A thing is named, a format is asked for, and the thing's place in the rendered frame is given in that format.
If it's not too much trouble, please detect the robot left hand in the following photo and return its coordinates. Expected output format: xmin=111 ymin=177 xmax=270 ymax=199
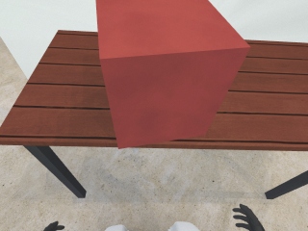
xmin=43 ymin=221 xmax=64 ymax=231

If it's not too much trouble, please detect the carton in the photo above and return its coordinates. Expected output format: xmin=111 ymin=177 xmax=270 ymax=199
xmin=95 ymin=0 xmax=251 ymax=149

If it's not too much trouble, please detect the robot right thigh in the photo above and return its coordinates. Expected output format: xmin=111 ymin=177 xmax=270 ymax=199
xmin=167 ymin=221 xmax=200 ymax=231

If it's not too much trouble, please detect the robot right hand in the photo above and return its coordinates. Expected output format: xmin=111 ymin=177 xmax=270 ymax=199
xmin=232 ymin=204 xmax=266 ymax=231

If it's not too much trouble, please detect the table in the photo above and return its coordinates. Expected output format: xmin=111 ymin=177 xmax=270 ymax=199
xmin=0 ymin=30 xmax=308 ymax=199

